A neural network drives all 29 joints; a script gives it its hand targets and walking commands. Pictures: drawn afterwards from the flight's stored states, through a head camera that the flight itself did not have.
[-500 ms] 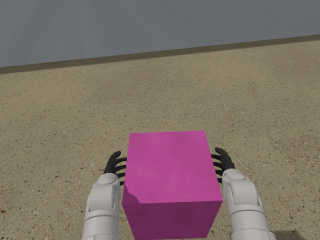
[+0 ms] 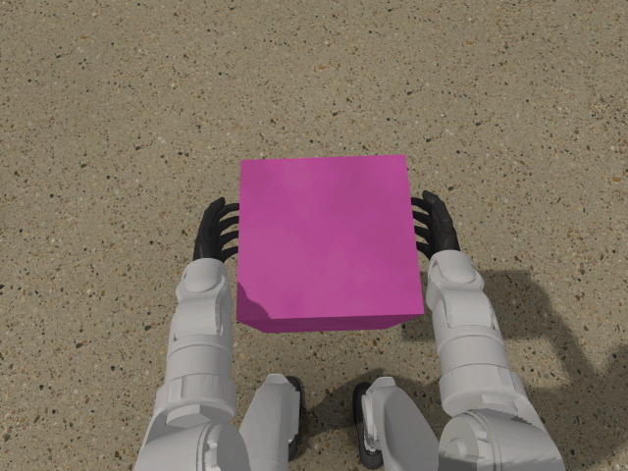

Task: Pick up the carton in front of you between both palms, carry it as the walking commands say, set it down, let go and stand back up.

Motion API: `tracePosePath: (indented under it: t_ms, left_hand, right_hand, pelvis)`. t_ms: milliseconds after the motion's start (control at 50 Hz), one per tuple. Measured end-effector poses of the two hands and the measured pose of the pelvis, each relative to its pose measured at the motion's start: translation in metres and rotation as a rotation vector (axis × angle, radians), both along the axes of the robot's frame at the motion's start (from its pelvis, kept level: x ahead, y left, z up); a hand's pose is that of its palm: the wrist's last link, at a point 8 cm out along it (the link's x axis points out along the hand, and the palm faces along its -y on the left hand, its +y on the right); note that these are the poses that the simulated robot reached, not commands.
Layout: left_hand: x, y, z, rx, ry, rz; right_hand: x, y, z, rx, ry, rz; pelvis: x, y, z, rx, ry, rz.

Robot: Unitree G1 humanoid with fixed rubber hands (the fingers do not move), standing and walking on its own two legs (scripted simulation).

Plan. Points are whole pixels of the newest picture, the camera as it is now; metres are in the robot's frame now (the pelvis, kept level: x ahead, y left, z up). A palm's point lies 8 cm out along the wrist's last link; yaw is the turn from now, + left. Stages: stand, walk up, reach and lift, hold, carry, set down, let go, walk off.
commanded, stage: set down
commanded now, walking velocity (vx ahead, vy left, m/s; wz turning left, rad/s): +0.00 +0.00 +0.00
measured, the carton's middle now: (324, 257) +0.40 +0.02 -0.15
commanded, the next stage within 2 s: none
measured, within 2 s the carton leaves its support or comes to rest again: rests again in 1.74 s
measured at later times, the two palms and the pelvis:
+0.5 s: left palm (226, 246) +0.43 +0.18 -0.21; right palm (403, 239) +0.45 -0.12 -0.21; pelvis +0.00 +0.00 -0.12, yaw -1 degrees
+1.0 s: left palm (236, 248) +0.48 +0.20 -0.36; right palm (377, 238) +0.50 -0.10 -0.36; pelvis -0.03 +0.00 -0.25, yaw -2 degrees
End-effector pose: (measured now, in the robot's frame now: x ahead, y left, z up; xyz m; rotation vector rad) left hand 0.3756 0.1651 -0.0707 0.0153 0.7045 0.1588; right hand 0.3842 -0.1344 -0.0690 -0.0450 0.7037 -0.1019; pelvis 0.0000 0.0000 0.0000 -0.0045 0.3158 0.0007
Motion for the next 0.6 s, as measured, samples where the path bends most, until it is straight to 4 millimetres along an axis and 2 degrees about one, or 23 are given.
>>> tracePosePath:
  t_ms: [60,100,280,400,600]
  left_hand:
    - [0.008,0.001,-0.029,-0.012,-0.019,0.007]
    - [0.013,0.001,-0.041,-0.020,-0.035,0.016]
    - [0.039,0.003,-0.071,-0.038,-0.045,0.034]
    - [0.051,0.008,-0.101,-0.026,-0.021,0.034]
    - [0.068,0.018,-0.171,-0.019,-0.024,0.035]
  right_hand:
    - [0.007,0.001,-0.029,0.017,-0.019,-0.013]
    - [0.013,0.001,-0.042,0.028,-0.034,-0.022]
    - [0.039,0.003,-0.072,0.059,-0.042,-0.042]
    - [0.053,0.009,-0.104,0.052,-0.018,-0.029]
    - [0.072,0.018,-0.175,0.044,-0.022,-0.012]
  pelvis:
    - [0.003,-0.001,-0.018,-0.002,0.107,-0.001]
    - [0.005,-0.002,-0.030,-0.001,0.166,-0.002]
    - [0.009,-0.003,-0.069,0.003,0.304,-0.010]
    - [0.003,-0.003,-0.096,0.002,0.364,-0.012]
    - [-0.014,-0.001,-0.154,-0.005,0.439,-0.013]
